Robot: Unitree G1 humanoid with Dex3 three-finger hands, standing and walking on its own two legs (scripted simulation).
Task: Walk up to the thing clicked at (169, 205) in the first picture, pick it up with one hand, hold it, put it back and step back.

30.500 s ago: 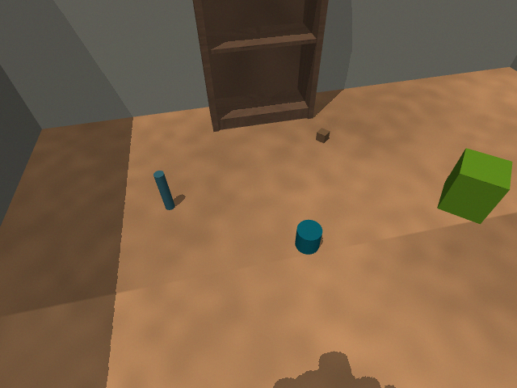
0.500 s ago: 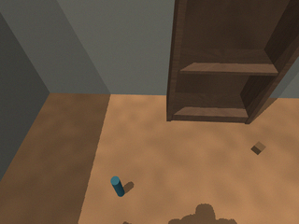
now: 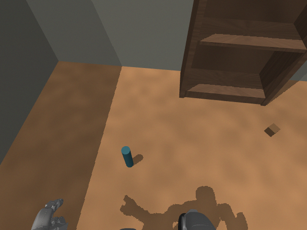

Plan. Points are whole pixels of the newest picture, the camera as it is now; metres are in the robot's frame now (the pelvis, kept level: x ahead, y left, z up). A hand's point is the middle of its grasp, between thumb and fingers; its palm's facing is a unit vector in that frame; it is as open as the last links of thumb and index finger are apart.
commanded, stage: step back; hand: left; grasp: from the side
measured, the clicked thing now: (127, 157) +0.52 +0.16 -0.63
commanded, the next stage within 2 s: none
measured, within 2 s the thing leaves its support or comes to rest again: neither
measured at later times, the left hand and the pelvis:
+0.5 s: hand out of the picture +0.02 +0.27 -0.13, palm faces -0.12 -0.90 -0.41, open 7.4 cm; pelvis -0.09 +0.02 +0.01, yaw -7 degrees
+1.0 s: hand out of the picture -0.10 +0.30 -0.14, palm faces -0.10 -0.93 -0.36, open 7.4 cm; pelvis -0.22 +0.04 +0.02, yaw -7 degrees
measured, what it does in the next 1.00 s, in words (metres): walks backwards: right foot, then left foot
